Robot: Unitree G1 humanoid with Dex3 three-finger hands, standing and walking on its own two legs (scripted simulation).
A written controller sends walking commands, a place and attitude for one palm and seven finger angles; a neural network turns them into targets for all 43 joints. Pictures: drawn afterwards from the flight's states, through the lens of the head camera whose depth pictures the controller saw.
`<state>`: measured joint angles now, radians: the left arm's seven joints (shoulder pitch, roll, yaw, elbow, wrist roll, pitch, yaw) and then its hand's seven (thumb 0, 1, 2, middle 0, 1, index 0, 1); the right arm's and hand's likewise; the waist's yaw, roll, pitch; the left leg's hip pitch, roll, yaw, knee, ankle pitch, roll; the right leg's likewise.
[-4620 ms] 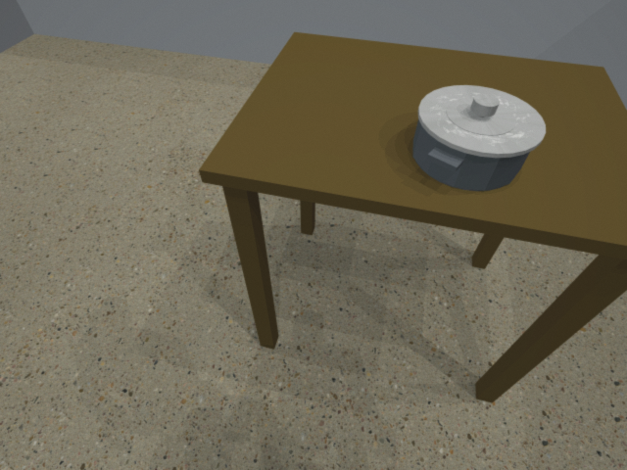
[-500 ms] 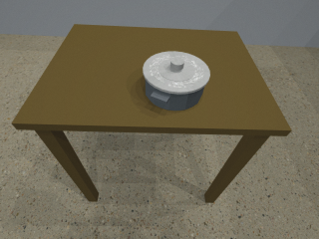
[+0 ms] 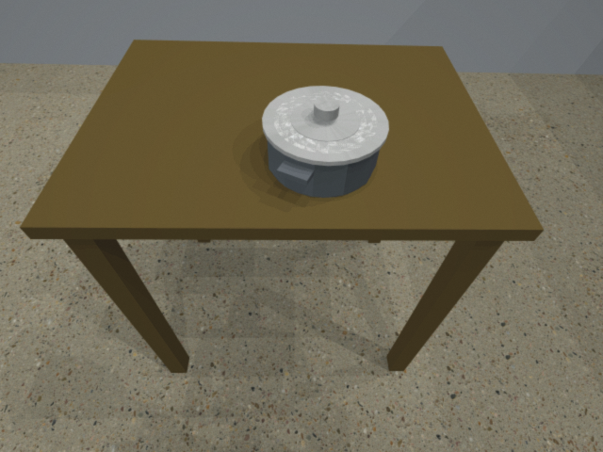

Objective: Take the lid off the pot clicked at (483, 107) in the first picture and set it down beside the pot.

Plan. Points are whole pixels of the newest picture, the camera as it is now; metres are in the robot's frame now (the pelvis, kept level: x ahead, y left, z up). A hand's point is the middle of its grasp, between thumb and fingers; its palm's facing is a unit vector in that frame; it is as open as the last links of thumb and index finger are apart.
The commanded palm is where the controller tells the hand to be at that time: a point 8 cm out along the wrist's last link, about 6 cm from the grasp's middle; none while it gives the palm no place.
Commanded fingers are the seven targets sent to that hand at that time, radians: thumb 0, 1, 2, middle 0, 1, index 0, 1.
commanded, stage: look again from close up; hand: left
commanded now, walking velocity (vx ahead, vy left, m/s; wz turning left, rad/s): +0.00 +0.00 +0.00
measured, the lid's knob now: (326, 108) +0.59 +0.00 +0.13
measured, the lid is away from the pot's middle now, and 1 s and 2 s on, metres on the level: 0.00 0.00 0.00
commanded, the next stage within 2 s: shuffle to correct the standing spot in 1.12 s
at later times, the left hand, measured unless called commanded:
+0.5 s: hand out of the picture +0.03 +0.17 -0.18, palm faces +0.02 -0.98 -0.19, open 7.4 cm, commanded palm none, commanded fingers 0.00 0.90 0.90 -0.20 -0.30 -0.20 -0.30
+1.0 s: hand out of the picture +0.06 +0.16 -0.17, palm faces +0.02 -0.98 -0.20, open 7.4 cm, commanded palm none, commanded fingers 0.00 0.90 0.90 -0.20 -0.30 -0.20 -0.30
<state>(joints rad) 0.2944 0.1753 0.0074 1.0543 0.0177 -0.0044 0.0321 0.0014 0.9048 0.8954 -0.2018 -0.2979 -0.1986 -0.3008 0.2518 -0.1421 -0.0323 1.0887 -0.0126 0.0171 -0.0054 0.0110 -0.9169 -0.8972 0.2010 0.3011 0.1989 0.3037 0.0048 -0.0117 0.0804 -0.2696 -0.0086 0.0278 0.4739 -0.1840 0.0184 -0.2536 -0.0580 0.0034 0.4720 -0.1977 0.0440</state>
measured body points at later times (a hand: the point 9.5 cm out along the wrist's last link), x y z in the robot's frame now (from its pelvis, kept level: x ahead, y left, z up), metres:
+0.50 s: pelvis +0.02 -0.01 +0.00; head +0.06 +0.00 +0.45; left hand +0.03 +0.22 -0.16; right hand +0.03 -0.23 -0.16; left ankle +0.05 +0.11 -0.74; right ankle +0.04 -0.15 -0.74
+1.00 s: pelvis +0.04 -0.01 +0.00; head +0.08 -0.01 +0.45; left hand +0.06 +0.22 -0.16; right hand +0.07 -0.25 -0.15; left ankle +0.05 +0.11 -0.74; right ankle +0.04 -0.15 -0.74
